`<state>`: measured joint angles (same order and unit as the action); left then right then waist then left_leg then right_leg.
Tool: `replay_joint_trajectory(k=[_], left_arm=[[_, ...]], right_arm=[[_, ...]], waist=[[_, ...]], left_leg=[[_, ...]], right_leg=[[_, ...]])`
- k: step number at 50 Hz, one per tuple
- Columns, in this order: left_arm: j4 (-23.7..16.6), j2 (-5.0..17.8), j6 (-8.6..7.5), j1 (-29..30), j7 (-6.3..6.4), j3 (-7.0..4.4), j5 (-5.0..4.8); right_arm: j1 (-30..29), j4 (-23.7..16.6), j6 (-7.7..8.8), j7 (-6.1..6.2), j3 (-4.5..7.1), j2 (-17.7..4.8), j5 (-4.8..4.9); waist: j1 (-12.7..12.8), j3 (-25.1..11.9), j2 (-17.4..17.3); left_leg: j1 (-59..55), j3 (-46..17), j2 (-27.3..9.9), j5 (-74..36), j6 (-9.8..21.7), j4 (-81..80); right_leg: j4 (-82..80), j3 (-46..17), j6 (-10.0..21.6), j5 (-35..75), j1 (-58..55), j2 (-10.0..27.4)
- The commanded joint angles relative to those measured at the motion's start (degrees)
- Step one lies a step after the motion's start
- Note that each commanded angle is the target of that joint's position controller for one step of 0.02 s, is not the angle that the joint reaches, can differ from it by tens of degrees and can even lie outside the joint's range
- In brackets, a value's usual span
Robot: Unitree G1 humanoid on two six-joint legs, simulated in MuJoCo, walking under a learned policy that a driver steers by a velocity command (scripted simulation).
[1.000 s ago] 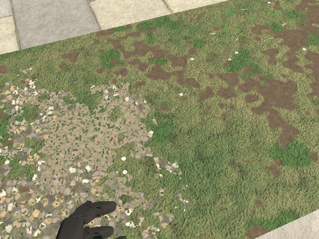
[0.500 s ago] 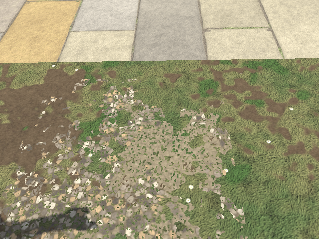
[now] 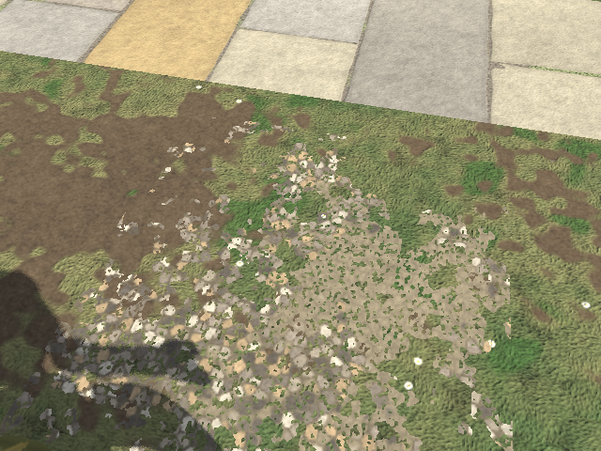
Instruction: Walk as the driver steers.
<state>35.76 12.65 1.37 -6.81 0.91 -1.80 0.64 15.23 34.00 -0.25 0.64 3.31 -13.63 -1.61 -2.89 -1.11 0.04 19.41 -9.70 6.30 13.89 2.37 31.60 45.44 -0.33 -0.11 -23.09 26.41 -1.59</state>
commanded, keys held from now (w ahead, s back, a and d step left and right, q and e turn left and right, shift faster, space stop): no key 1.00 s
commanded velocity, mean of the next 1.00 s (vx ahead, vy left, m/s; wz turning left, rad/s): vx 0.00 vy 0.00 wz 0.09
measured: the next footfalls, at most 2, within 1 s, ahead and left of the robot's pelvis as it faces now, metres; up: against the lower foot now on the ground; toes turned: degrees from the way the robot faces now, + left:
right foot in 0.04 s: +0.07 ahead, -0.11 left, +0.00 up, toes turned +1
left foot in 0.34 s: +0.04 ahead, +0.11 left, +0.00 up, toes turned +1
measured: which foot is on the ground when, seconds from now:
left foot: down 0.00-0.04, up 0.06-0.32, down 0.34-1.00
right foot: up 0.00-0.02, down 0.04-1.00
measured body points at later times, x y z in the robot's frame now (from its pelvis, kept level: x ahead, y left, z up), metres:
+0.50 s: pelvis +0.01 -0.01 +0.00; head +0.01 +0.00 +0.45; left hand +0.11 +0.23 -0.12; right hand +0.14 -0.23 -0.11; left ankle +0.00 +0.11 -0.73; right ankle +0.03 -0.11 -0.73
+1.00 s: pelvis +0.02 +0.00 +0.01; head +0.01 +0.00 +0.46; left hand +0.08 +0.24 -0.13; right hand +0.10 -0.23 -0.13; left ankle +0.00 +0.11 -0.73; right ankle +0.03 -0.11 -0.73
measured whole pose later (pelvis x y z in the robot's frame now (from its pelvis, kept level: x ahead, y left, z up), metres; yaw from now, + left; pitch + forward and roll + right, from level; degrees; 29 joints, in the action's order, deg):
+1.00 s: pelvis +0.02 +0.00 +0.01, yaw +2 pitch -1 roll +0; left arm 46.9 10.3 -0.4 -17.6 1.6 -1.2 0.4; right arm 17.2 48.8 1.7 1.3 0.9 -9.9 -0.4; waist 0.3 -0.1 0.4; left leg 9.4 -1.4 1.7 14.1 0.9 24.4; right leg 25.6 1.0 0.8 -13.1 11.5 0.0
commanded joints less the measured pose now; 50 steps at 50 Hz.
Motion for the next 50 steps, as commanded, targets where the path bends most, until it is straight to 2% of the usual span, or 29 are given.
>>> replay_joint_trajectory(k=[1, 2, 3, 4, 5, 6, 7, 8, 10, 13, 15, 16, 17, 18, 19, 20, 21, 23, 26, 33, 50], left_arm=[[-2.9, 1.0, -1.4, -4.9, 0.67, -0.13, -0.62], [-3.3, 2.1, -2.06, -5.0, 1.06, -0.24, 0.44], [-5.0, 5.9, -2.84, -5.5, 1.51, -0.36, 1.74], [-5.0, 9.3, -3.14, -2.6, 1.32, -1.43, 1.17], [-4.9, 5.8, -3.59, -3.3, 1.04, -0.81, 0.6], [-4.4, 2.8, -4.02, -2.0, 0.9, 0.35, 0.42], [-4.1, 2.2, -4.31, -1.3, 0.81, 0.66, 0.64], [-3.6, 2.4, -4.44, -1.0, 0.96, 0.64, 0.68], [-2.8, 1.8, -4.6, -2.9, 0.7, 0.79, 0.79], [-1.8, 2.1, -4.37, -4.5, 0.42, 0.47, 0.74], [-1.2, 2.9, -3.77, -4.7, 0.44, -0.01, 0.06], [-0.5, 3.1, -3.79, -6.5, 0.42, -0.29, -0.12], [-0.6, 2.6, -3.99, -7.0, 0.23, -0.28, -0.15], [-0.9, 1.2, -4.09, -8.6, -0.18, -0.06, -0.52], [0.0, 0.1, -3.64, -8.9, -0.37, 0.37, -0.58], [0.1, 1.0, -3.32, -7.5, -0.3, 0.06, -0.23], [0.5, 1.7, -3.16, -7.3, -0.23, -0.25, -0.12], [1.0, 2.3, -3.08, -8.0, -0.3, -0.6, 0.01], [2.3, 1.8, -3.11, -9.1, -0.1, -0.56, -0.12], [4.1, 2.1, -2.59, -10.2, 0.29, -0.72, -0.16], [8.9, 2.7, -2.32, -12.2, 0.95, -0.44, -0.26]], right_arm=[[-2.5, -2.7, 0.42, -0.25, 1.72, -6.4, 0.92], [-1.6, -2.2, 0.83, -0.28, 1.05, -3.9, 1.45], [1.3, -2.7, 1.27, -0.51, -0.17, 1.1, 1.48], [-0.3, -3.4, 0.86, -0.27, 0.77, -2.9, 1.26], [-1.1, -2.4, 0.69, -0.39, 1.42, -5.3, 0.23], [-2.6, -1.4, 0.71, -0.76, 1.21, -4.4, 0.53], [-2.4, -0.2, 0.61, -0.94, 1.02, -3.7, 0.66], [-1.2, 0.8, 0.24, -1.36, 0.95, -3.1, 0.65], [-0.3, 2.8, -0.08, -1.66, 0.47, -2.0, 0.75], [-2.0, 3.8, -0.19, -1.53, -0.62, 0.2, 1.21], [-0.6, 5.1, 0.1, -1.12, -1.16, 1.3, 1.0], [-0.9, 5.1, 0.43, -0.81, -1.1, 0.2, 0.38], [-0.9, 4.1, 1.01, -0.38, -0.84, -1.9, -0.21], [-2.4, 3.6, 1.58, 0.03, -0.32, -5.0, -0.17], [-2.5, 4.8, 1.82, -0.01, -0.49, -3.4, 0.8], [-3.1, 4.8, 2.09, -0.05, -1.02, -1.5, 1.03], [-3.2, 5.0, 2.23, 0.04, -1.21, -0.9, 1.05], [-2.0, 5.8, 2.46, 0.43, -1.28, -0.9, 1.07], [-0.9, 6.5, 2.71, 0.44, -1.22, -1.0, 1.13], [0.2, 7.8, 2.75, 0.58, -1.27, -1.0, 1.15], [3.4, 12.9, 2.49, 0.88, -1.33, -1.4, 1.3]], waist=[[4.3, -3.7, -8.7], [4.2, -4.6, -4.8], [2.7, -7.4, 10.1], [2.8, -2.7, 15.6], [3.2, -2.7, 11.1], [2.5, -1.7, 8.6], [2.0, -1.5, 7.7], [1.4, -1.8, 8.9], [1.9, -3.2, 7.6], [2.9, -2.4, 8.9], [1.6, -1.7, 8.6], [1.9, -1.6, 6.9], [1.8, -2.3, 4.4], [4.1, -1.7, -1.2], [4.0, -1.4, -5.8], [3.4, 0.6, -4.9], [3.1, 1.5, -3.9], [3.1, 1.2, -3.8], [3.1, 0.3, -1.8], [3.3, 1.7, -0.4], [3.3, 2.5, -0.1]], left_leg=[[0.0, -13.6, -11.1, -16.9, 7.1, -4.3], [4.6, -12.4, -9.6, -9.9, 3.9, -2.3], [10.2, -5.5, -4.9, 9.5, 0.2, 8.9], [13.4, 3.6, 0.7, 19.6, -1.5, 14.2], [9.9, 2.5, -2.4, 18.6, -2.5, 18.5], [9.0, 2.7, -3.4, 15.5, -3.0, 19.1], [7.7, 3.4, -3.7, 12.7, -3.6, 19.5], [7.1, 4.9, -4.3, 10.9, -4.0, 19.4], [5.1, 7.0, -4.7, 10.0, -4.6, 17.2], [1.1, 9.4, -4.6, 9.2, -4.4, 6.5], [-5.7, 11.2, -4.0, 0.9, -3.4, -6.3], [-10.2, 8.8, -5.3, -4.3, -2.8, -8.1], [-14.3, 3.7, -9.6, -9.1, -2.1, -8.9], [-13.6, 0.7, -12.5, -12.2, -0.7, -7.5], [-6.5, 0.7, -12.2, -5.0, 0.8, -8.3], [-3.5, 1.1, -11.0, -1.2, 0.6, -9.6], [-2.9, 2.0, -10.2, -0.8, 0.3, -9.9], [-3.8, 2.9, -9.5, -3.8, 0.2, -9.7], [-5.4, 3.0, -9.7, -5.5, 0.3, -9.6], [-4.9, 3.1, -9.6, -4.8, 0.6, -10.8], [-6.4, 3.9, -9.5, -6.1, 0.8, -12.1]], right_leg=[[-18.1, 1.4, 1.4, 7.5, -13.4, -0.4], [-22.7, -2.9, 1.9, 11.4, -20.7, 3.6], [-29.1, -19.0, 4.4, 15.3, -27.2, 19.3], [-30.1, -26.2, 11.9, 22.8, -17.6, 23.8], [-30.3, -24.9, 14.4, 22.9, -15.3, 22.6], [-30.1, -20.6, 13.5, 20.7, -14.4, 19.3], [-30.2, -16.6, 11.9, 20.1, -14.0, 16.4], [-29.4, -13.5, 10.9, 21.8, -14.9, 14.1], [-27.6, -10.1, 10.3, 27.1, -16.6, 12.2], [-26.0, -8.0, 9.7, 23.1, -16.5, 10.2], [-23.6, -6.9, 8.4, 18.7, -13.8, 8.8], [-23.0, -7.2, 6.9, 17.2, -10.3, 8.7], [-22.0, -7.1, 5.1, 13.9, -6.5, 8.8], [-21.8, -4.6, 3.7, 10.4, -4.7, 5.6], [-22.7, -2.2, 3.0, 7.8, -10.5, 3.9], [-21.8, -2.3, 2.9, 8.7, -12.9, 3.9], [-21.5, -2.7, 3.1, 10.1, -13.2, 4.2], [-21.4, -3.2, 3.3, 13.5, -14.1, 5.0], [-21.9, -2.9, 3.0, 13.9, -14.5, 5.0], [-22.6, -3.0, 2.7, 14.0, -15.3, 5.2], [-23.9, -3.4, 2.8, 15.2, -16.7, 5.9]])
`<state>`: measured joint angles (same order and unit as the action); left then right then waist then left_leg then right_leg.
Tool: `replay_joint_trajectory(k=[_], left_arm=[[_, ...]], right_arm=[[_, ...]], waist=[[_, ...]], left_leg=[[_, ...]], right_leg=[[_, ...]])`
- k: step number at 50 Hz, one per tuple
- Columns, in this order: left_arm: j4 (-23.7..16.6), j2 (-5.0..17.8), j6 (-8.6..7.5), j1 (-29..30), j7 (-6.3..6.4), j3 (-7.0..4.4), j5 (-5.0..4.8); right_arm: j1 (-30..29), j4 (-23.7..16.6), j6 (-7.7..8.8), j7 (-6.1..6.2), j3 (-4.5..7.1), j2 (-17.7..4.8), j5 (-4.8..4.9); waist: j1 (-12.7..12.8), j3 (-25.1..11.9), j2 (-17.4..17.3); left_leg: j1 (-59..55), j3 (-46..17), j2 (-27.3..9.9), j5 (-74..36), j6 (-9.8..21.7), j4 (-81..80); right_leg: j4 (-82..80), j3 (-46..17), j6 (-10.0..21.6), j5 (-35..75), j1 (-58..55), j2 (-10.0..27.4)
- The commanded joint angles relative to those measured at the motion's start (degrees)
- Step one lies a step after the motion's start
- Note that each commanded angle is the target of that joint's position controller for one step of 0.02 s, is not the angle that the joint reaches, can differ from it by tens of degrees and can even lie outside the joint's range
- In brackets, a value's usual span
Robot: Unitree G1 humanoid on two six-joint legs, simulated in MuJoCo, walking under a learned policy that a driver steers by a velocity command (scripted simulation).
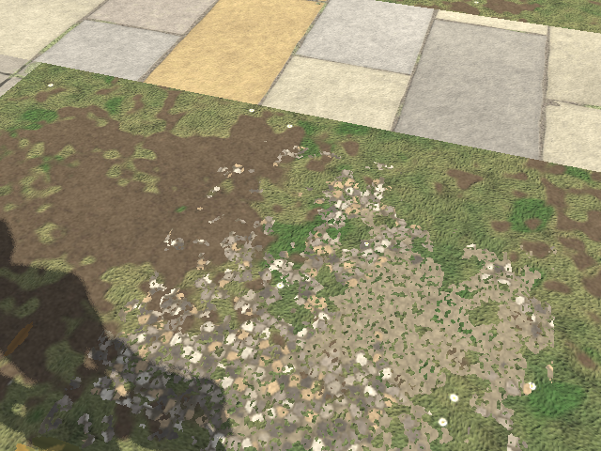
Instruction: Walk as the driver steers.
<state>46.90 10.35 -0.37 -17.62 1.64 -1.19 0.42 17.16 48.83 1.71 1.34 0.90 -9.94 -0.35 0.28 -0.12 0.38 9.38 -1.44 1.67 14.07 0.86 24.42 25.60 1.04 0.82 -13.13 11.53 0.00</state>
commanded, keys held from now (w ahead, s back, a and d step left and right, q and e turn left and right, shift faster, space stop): no key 0.18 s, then w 0.54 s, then no key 0.28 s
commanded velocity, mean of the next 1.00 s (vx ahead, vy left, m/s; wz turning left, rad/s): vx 0.24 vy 0.00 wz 0.00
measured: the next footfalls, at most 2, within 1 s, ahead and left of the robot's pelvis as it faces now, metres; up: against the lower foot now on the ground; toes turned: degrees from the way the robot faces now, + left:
right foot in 0.84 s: +0.40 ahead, -0.09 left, +0.00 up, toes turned -4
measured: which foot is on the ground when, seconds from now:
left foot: down 0.00-0.86, up 0.88-1.00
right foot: down 0.00-0.44, up 0.46-0.82, down 0.84-1.00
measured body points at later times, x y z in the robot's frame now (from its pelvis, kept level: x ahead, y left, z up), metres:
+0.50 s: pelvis +0.05 +0.02 -0.01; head +0.05 +0.03 +0.44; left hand +0.06 +0.28 -0.15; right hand +0.08 -0.24 -0.13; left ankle +0.01 +0.10 -0.74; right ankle +0.01 -0.10 -0.71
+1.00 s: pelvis +0.28 -0.03 -0.01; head +0.33 -0.03 +0.44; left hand +0.39 +0.22 -0.13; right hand +0.31 -0.27 -0.16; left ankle +0.18 +0.10 -0.65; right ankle +0.36 -0.09 -0.74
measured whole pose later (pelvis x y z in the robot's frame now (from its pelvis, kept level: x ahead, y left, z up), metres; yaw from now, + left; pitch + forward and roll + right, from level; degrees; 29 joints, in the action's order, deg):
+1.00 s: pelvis +0.28 -0.03 -0.01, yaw +1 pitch +0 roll +0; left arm 47.4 11.9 -4.0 -11.5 0.0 -1.8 0.4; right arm 18.6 52.2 2.9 0.6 2.2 -12.3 -0.9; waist -1.6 5.1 -1.3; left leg 22.3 -2.0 0.1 22.7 1.3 67.6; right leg 26.5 7.2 5.9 -7.5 19.9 -2.4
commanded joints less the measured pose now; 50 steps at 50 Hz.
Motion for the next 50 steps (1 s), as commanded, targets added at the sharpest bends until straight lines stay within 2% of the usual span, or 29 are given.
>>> replay_joint_trajectory(k=[1, 9, 12, 14, 15, 17, 18, 19, 21, 22, 23, 24, 26, 28, 30, 32, 34, 37, 39, 40, 41, 42, 43, 44, 45, 46, 47, 48, 50], left_arm=[[-1.9, 5.1, -0.57, -1.7, 0.25, -1.02, 0.0], [1.0, 5.1, -0.49, -2.6, 0.44, -0.63, -0.03], [1.7, 7.9, 0.26, -4.5, 0.17, -1.78, 0.43], [1.2, 9.2, 0.8, -5.9, -0.12, -2.32, 0.53], [1.3, 9.2, 0.7, -7.3, -0.24, -2.42, 0.51], [2.1, 10.5, 0.2, -9.1, -0.56, -3.28, 0.75], [2.1, 11.1, 0.04, -8.6, -0.86, -3.69, 0.57], [1.9, 11.1, -0.11, -6.8, -1.21, -3.7, 0.24], [0.5, 11.2, -0.33, 0.4, -1.72, -3.89, -0.3], [-1.4, 9.1, -0.7, 5.8, -1.92, -3.21, -0.46], [-3.9, 4.9, -1.38, 9.7, -2.24, -1.9, -0.49], [-4.5, 7.5, -1.87, 11.5, -2.33, -2.2, 1.51], [-3.3, 7.6, -2.98, 8.4, -3.48, -2.3, 1.2], [-3.5, 7.6, -3.21, 7.8, -4.49, -2.42, 1.27], [-4.4, 6.7, -2.7, 9.2, -4.89, -2.26, 1.42], [-6.3, 5.7, -2.1, 13.0, -4.86, -1.84, 1.26], [-8.5, 4.6, -1.91, 17.2, -5.04, -1.07, 0.86], [-10.3, 4.7, -1.63, 20.7, -4.79, -0.62, 0.88], [-9.1, 5.6, -1.87, 16.1, -3.54, -1.26, 1.18], [-7.2, 7.0, -2.31, 10.1, -2.76, -1.93, 1.48], [-4.0, 8.2, -2.86, 1.5, -2.03, -2.67, 1.74], [-2.0, 10.5, -3.51, -4.9, -1.26, -3.47, 2.91], [-1.2, 15.5, -3.99, -11.3, -1.01, -4.35, 3.83], [-1.6, 18.4, -4.2, -10.2, -1.81, -4.93, 2.06], [-2.8, 15.0, -3.82, -4.6, -2.14, -4.78, -0.24], [-3.8, 9.7, -4.03, 2.0, -2.13, -3.14, -0.59], [-3.5, 6.3, -4.26, 4.1, -2.06, -2.01, -0.39], [-2.9, 5.1, -4.55, 4.4, -1.58, -1.4, -0.58], [-1.3, 5.0, -4.99, 2.9, -1.11, -0.8, -0.13]], right_arm=[[1.5, -1.8, 0.53, 0.2, 1.04, -5.0, 0.01], [2.8, 1.0, 0.34, 0.32, 0.84, -5.3, 0.07], [4.3, 1.5, -0.39, 0.11, 1.84, -7.4, -0.3], [3.0, -0.1, -0.68, -0.26, 2.01, -7.4, -0.54], [1.8, -1.0, -0.41, -0.47, 1.76, -6.4, -0.65], [0.5, -2.1, 0.54, -1.22, 1.3, -4.4, -1.1], [0.6, -2.2, 1.05, -1.55, 1.42, -5.0, -1.3], [1.0, -2.4, 1.44, -1.93, 1.49, -5.1, -0.97], [9.6, -0.1, 2.14, -2.21, 1.66, -4.8, -0.56], [16.2, 1.4, 2.41, -1.64, 2.39, -7.4, -0.84], [21.8, 2.5, 2.52, -1.19, 3.99, -12.5, -1.23], [21.3, 2.2, 2.53, -1.17, 3.91, -11.6, -1.46], [15.5, 0.7, 3.63, -1.02, 3.12, -9.6, -1.4], [12.2, 0.1, 4.66, -1.0, 2.51, -8.4, -0.94], [13.6, 1.1, 5.26, -1.03, 1.93, -7.1, -0.72], [14.2, 1.9, 5.6, -1.05, 1.73, -6.9, -0.14], [13.4, 2.2, 5.7, -1.13, 1.76, -7.3, -0.38], [13.8, 3.6, 5.51, -1.01, 1.8, -8.2, -0.07], [14.2, 5.0, 5.25, -1.01, 2.19, -9.8, 0.0], [13.4, 5.3, 4.86, -0.79, 2.57, -11.1, -0.26], [12.2, 5.3, 4.43, -0.46, 2.75, -11.8, 0.23], [11.7, 4.8, 4.41, -0.26, 2.47, -11.0, 0.88], [13.1, 2.6, 4.11, -0.14, 1.48, -6.4, 0.94], [23.4, 3.8, 3.09, 0.23, 1.26, -3.0, 3.56], [20.4, 4.8, 2.19, 0.58, 2.28, -6.7, 1.54], [14.2, 3.5, 2.08, 0.15, 1.91, -6.0, 0.55], [10.8, 2.7, 2.07, -0.22, 1.93, -6.1, -0.28], [8.6, 2.1, 1.5, -0.73, 2.1, -6.5, -0.91], [10.1, 3.2, 0.0, -1.29, 1.73, -4.5, -1.46]], waist=[[0.0, 1.8, -0.4], [-0.1, 2.4, -0.2], [0.2, 3.6, 0.1], [1.1, 8.3, 1.7], [1.8, 8.9, 3.3], [2.3, 6.3, 8.7], [2.2, 6.0, 8.7], [0.8, 5.3, 7.6], [-4.7, 5.6, 5.0], [-8.3, 6.0, -1.7], [-10.3, 5.3, -16.3], [-9.8, 8.6, -11.9], [-4.7, 7.5, -3.4], [-2.7, 5.7, -3.4], [-2.4, 5.4, -4.7], [-2.2, 6.7, -4.7], [-2.4, 7.3, -5.7], [-2.9, 8.6, -7.1], [-1.0, 6.1, -7.2], [1.7, 2.8, -7.6], [5.3, -2.0, -6.2], [7.5, -6.1, -5.5], [7.3, -13.8, 4.3], [2.3, -24.9, 13.4], [1.2, -21.0, 4.7], [0.3, -12.1, 3.5], [-0.7, -6.5, 1.7], [-1.4, -4.2, 1.8], [-3.0, -4.0, 1.6]], left_leg=[[3.6, -4.4, -5.0, -6.6, 2.3, -5.2], [3.0, -4.2, -5.1, -6.9, 2.2, -6.0], [6.8, -4.0, -2.6, 16.8, 4.5, -3.0], [14.9, -5.2, -2.5, 26.0, 5.7, 1.3], [17.9, -3.9, -1.9, 23.7, 5.4, 4.5], [19.2, 3.1, 0.0, 12.3, 3.8, 11.7], [17.5, 3.4, -0.9, 10.6, 3.6, 12.2], [13.0, 3.2, -1.2, 10.7, 3.9, 10.7], [-4.9, 3.2, 0.0, 10.0, 5.6, 1.4], [-14.7, -5.8, -4.9, 15.6, 7.4, -5.9], [-19.6, -26.5, -16.8, 30.8, 11.3, -16.4], [-17.6, -33.3, -22.1, 28.6, 13.9, -18.5], [-14.2, -26.9, -20.0, 16.4, 14.0, -17.4], [-12.7, -19.2, -16.8, 8.9, 12.0, -19.2], [-12.3, -13.5, -14.7, -2.4, 11.3, -19.4], [-11.3, -9.5, -13.5, -11.7, 11.1, -20.0], [-8.2, -5.4, -11.7, -16.8, 10.2, -19.9], [-5.5, -2.8, -11.9, -25.7, 8.9, -20.4], [-8.0, -0.5, -12.1, -49.9, 7.1, -11.8], [-9.7, -0.3, -11.6, -57.1, 5.4, -4.3], [-9.4, 0.8, -10.4, -55.6, 3.7, 5.7], [-1.7, 1.1, -8.1, -43.4, 2.7, 15.9], [8.2, 3.7, -2.4, -4.2, 1.9, 35.2], [16.1, -2.1, 4.7, 21.6, 0.7, 53.8], [15.9, -5.2, 1.4, 13.9, 0.6, 55.9], [18.0, -3.8, -1.0, 10.7, 0.5, 53.8], [17.9, -2.8, -2.7, 8.9, 0.6, 50.2], [16.6, -2.7, -3.9, 7.8, 0.4, 46.7], [10.7, -1.1, -3.8, 7.0, 0.3, 41.8]], right_leg=[[-4.4, -4.8, 1.9, 5.5, -1.5, 4.5], [-5.3, -5.0, 2.1, 5.9, -2.0, 4.7], [-4.4, -6.0, 4.6, -19.1, 1.0, 3.0], [-6.0, -12.1, 7.4, -32.1, 4.3, 6.0], [-7.7, -16.2, 8.8, -34.0, 3.3, 8.3], [-13.6, -24.4, 12.2, -35.2, -0.9, 14.1], [-15.0, -25.7, 13.0, -34.0, 0.5, 15.3], [-15.6, -25.2, 13.0, -32.5, 3.7, 15.3], [-10.0, -16.5, 9.9, -30.3, 17.5, 9.9], [0.1, -9.1, 6.8, -25.7, 28.2, 4.6], [18.8, 2.4, 3.3, -16.1, 36.6, -3.0], [28.9, 0.6, 3.9, -14.7, 41.3, -0.3], [36.4, -2.4, 4.3, -8.2, 39.5, 2.7], [36.5, -1.3, 3.4, -2.9, 37.4, 4.0], [37.3, 0.7, 2.5, 0.1, 37.6, 3.6], [32.9, 2.2, 1.5, 2.4, 37.8, 3.7], [24.3, 3.7, 1.4, 5.7, 33.1, 3.1], [13.0, 7.0, 3.0, 7.8, 22.4, 1.2], [9.3, 8.0, 4.8, 8.1, 13.2, -2.0], [7.0, 7.0, 5.6, 9.2, 7.6, -3.5], [1.8, 6.6, 6.5, 14.7, -1.7, -4.2], [1.6, 3.4, 7.4, 19.7, -13.7, 0.3], [7.0, -11.3, 10.0, 42.4, -25.7, 17.0], [3.9, -31.0, 20.2, 62.3, -32.8, 29.3], [-0.9, -26.9, 19.4, 53.7, -22.7, 24.8], [-3.5, -19.5, 17.9, 45.6, -14.4, 21.7], [-6.4, -15.3, 15.9, 42.1, -7.6, 18.8], [-8.5, -11.5, 14.7, 41.8, -3.5, 16.6], [-10.4, -7.2, 13.5, 44.4, 2.0, 14.8]])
